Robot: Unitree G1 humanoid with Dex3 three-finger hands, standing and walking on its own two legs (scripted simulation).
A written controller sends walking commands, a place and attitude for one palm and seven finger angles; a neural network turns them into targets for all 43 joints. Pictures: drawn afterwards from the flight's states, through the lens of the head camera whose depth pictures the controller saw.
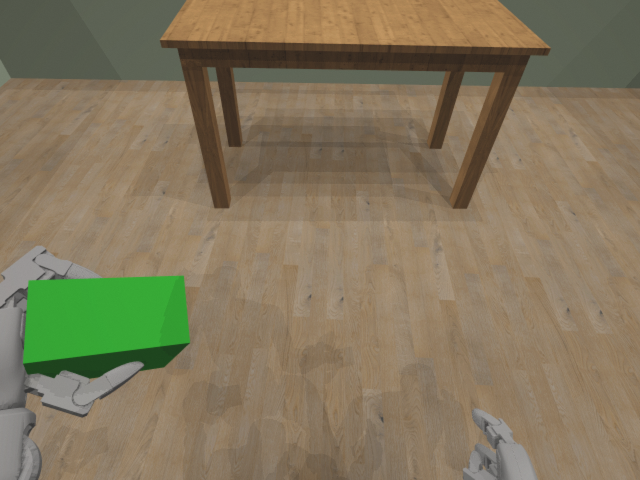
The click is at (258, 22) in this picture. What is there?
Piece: table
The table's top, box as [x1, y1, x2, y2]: [160, 0, 550, 55]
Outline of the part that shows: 160,39 162,47 542,55 547,55 550,49 543,41 497,0 186,0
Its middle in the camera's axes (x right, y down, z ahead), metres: +0.11 -0.87 +1.49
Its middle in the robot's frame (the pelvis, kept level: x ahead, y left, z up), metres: +1.70 -0.01 -0.02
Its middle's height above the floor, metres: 0.75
